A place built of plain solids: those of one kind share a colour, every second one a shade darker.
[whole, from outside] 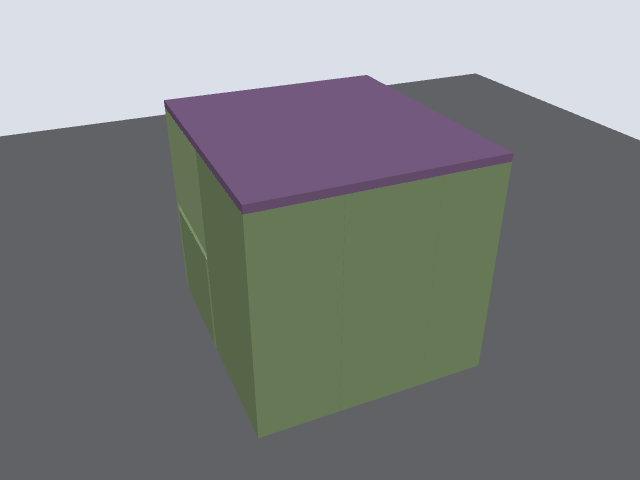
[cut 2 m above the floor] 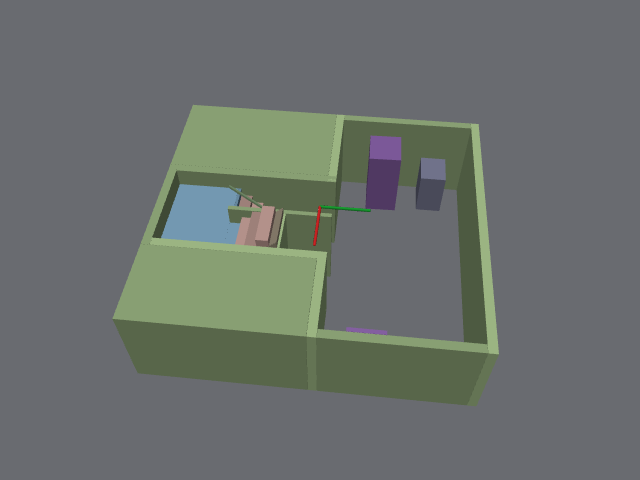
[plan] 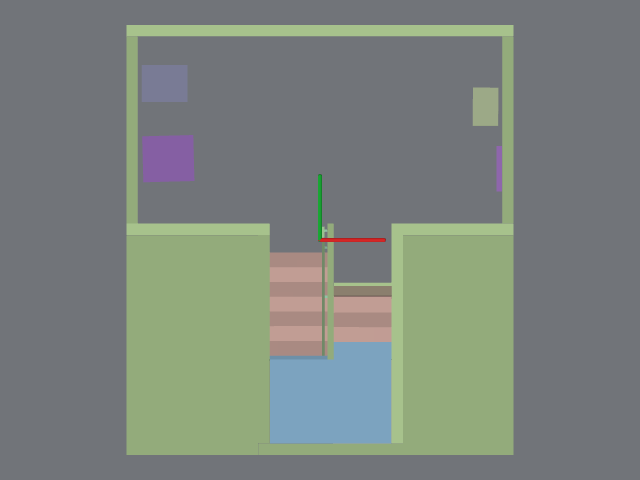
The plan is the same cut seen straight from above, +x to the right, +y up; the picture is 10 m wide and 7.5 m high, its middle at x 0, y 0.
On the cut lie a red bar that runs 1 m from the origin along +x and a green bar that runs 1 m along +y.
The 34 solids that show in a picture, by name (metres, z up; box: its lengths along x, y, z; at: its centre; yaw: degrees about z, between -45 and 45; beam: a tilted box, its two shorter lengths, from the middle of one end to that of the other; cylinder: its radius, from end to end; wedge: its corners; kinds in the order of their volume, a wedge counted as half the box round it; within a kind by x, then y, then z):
{
 "wall_1": {"box": [0.18, 2.92, 3.08], "at": [-2.94, 1.72, 1.24]},
 "wall_2": {"box": [2.06, 3.44, 6.01], "at": [-1.99, -1.64, 2.71]},
 "wall_3": {"box": [2.06, 3.28, 2.73], "at": [-1.99, 1.72, 4.35]},
 "wall_4": {"box": [2.24, 0.18, 3.08], "at": [-1.9, 0.17, 1.24]},
 "wall_5": {"box": [0.18, 3.44, 6.01], "at": [-0.87, -1.46, 2.71]},
 "wall_6": {"box": [6.05, 0.18, 6.01], "at": [0.0, 3.27, 2.71]},
 "wall_7": {"box": [2.26, 0.18, 6.01], "at": [0.17, -3.27, 2.71]},
 "wall_8": {"box": [0.1, 2.12, 6.01], "at": [0.17, -0.8, 2.71]},
 "wall_9": {"box": [0.9, 0.1, 2.26], "at": [0.67, -0.72, 1.08]},
 "wall_10": {"box": [0.18, 3.44, 6.01], "at": [1.21, -1.46, 2.71]},
 "wall_11": {"box": [1.91, 0.18, 3.08], "at": [2.07, 0.17, 1.24]},
 "wall_12": {"box": [1.73, 3.44, 6.01], "at": [2.16, -1.64, 2.71]},
 "wall_13": {"box": [0.18, 2.92, 3.08], "at": [2.94, 1.72, 1.24]},
 "roof_1": {"box": [6.05, 6.72, 0.2], "at": [0.0, 0.0, 5.81]},
 "fill_1": {"wedge": [[0.21, -1.57, -0.05], [0.21, -1.57, 1.43], [0.21, -0.72, -0.05], [0.21, -0.72, 2.17], [1.12, -1.57, -0.05], [1.12, -1.57, 1.43], [1.12, -0.72, -0.05], [1.12, -0.72, 2.17]]},
 "fill_2": {"box": [0.91, 1.64, 1.41], "at": [0.67, -2.36, 0.66]},
 "cage_trolley_1": {"box": [0.8, 0.72, 1.71], "at": [-2.37, 1.27, 0.81], "yaw": 1.4},
 "floor_1": {"wedge": [[-0.78, -1.89, 1.36], [-0.78, -1.87, 1.59], [-0.78, -1.83, 1.36], [-0.78, -1.81, 1.59], [0.12, -1.89, 1.36], [0.12, -1.87, 1.59], [0.12, -1.83, 1.36], [0.12, -1.81, 1.59]]},
 "floor_2": {"box": [1.9, 1.32, 0.23], "at": [0.17, -2.52, 1.48]},
 "floor_3": {"wedge": [[0.22, -1.89, 1.36], [0.22, -1.87, 1.59], [0.22, -1.57, 1.59], [0.22, -1.55, 1.36], [1.12, -1.89, 1.36], [1.12, -1.87, 1.59], [1.12, -1.57, 1.59], [1.12, -1.56, 1.36]]},
 "bin_1": {"box": [0.72, 0.58, 1.11], "at": [-2.43, 2.44, 0.51]},
 "tread_1": {"wedge": [[-0.78, -1.84, 1.24], [-0.78, -1.83, 1.39], [-0.78, -1.6, 1.04], [-0.78, -1.58, 1.39], [0.12, -1.84, 1.24], [0.12, -1.83, 1.39], [0.12, -1.61, 1.04], [0.12, -1.58, 1.39]]},
 "tread_2": {"wedge": [[-0.78, -1.61, 1.04], [-0.78, -1.6, 1.19], [-0.78, -1.37, 0.84], [-0.78, -1.35, 1.19], [0.12, -1.61, 1.04], [0.12, -1.6, 1.19], [0.12, -1.37, 0.83], [0.12, -1.34, 1.19]]},
 "tread_3": {"wedge": [[-0.78, -1.38, 0.84], [-0.78, -1.36, 0.99], [-0.78, -1.14, 0.64], [-0.78, -1.12, 0.99], [0.12, -1.38, 0.84], [0.12, -1.36, 0.99], [0.12, -1.15, 0.64], [0.12, -1.12, 0.99]]},
 "tread_4": {"wedge": [[-0.78, -1.15, 0.64], [-0.78, -1.13, 0.79], [-0.78, -0.92, 0.44], [-0.78, -0.89, 0.79], [0.12, -1.15, 0.64], [0.12, -1.14, 0.79], [0.12, -0.92, 0.44], [0.12, -0.89, 0.79]]},
 "tread_5": {"wedge": [[-0.78, -0.92, 0.44], [-0.78, -0.91, 0.59], [-0.78, -0.68, 0.24], [-0.78, -0.66, 0.59], [0.12, -0.92, 0.44], [0.12, -0.91, 0.59], [0.12, -0.68, 0.24], [0.12, -0.66, 0.59]]},
 "tread_6": {"wedge": [[-0.78, -0.69, 0.24], [-0.78, -0.68, 0.39], [-0.78, -0.46, 0.04], [-0.78, -0.43, 0.4], [0.12, -0.69, 0.24], [0.12, -0.68, 0.39], [0.12, -0.45, 0.04], [0.12, -0.43, 0.4]]},
 "tread_7": {"wedge": [[-0.78, -0.46, 0.03], [-0.78, -0.45, 0.2], [-0.78, -0.22, -0.04], [-0.78, -0.2, 0.2], [0.12, -0.46, 0.03], [0.12, -0.45, 0.2], [0.12, -0.22, -0.04], [0.12, -0.2, 0.2]]},
 "tread_8": {"wedge": [[0.22, -1.59, 1.79], [0.22, -1.56, 1.43], [0.22, -1.34, 1.79], [0.22, -1.33, 1.64], [1.12, -1.59, 1.79], [1.12, -1.56, 1.43], [1.12, -1.34, 1.79], [1.12, -1.33, 1.64]]},
 "tread_9": {"wedge": [[0.22, -1.36, 1.99], [0.22, -1.33, 1.63], [0.22, -1.12, 1.98], [0.22, -1.1, 1.83], [1.12, -1.36, 1.99], [1.12, -1.33, 1.63], [1.12, -1.11, 1.98], [1.12, -1.1, 1.83]]},
 "tread_10": {"wedge": [[0.22, -1.13, 2.18], [0.22, -1.11, 1.83], [0.22, -0.88, 2.18], [0.22, -0.87, 2.03], [1.12, -1.13, 2.18], [1.12, -1.1, 1.83], [1.12, -0.88, 2.18], [1.12, -0.87, 2.03]]},
 "guard_rail_1": {"wedge": [[0.03, -1.81, 2.46], [0.03, -1.81, 2.52], [0.03, 0.03, 0.87], [0.03, 0.03, 0.93], [0.07, -1.81, 2.46], [0.07, -1.81, 2.52], [0.07, 0.03, 0.87], [0.07, 0.03, 0.93]]},
 "cabinet_1": {"box": [0.09, 0.72, 0.9], "at": [2.8, 1.11, 1.69]},
 "crate_1": {"box": [0.4, 0.6, 0.2], "at": [2.59, 2.08, 0.3], "yaw": -0.4}
}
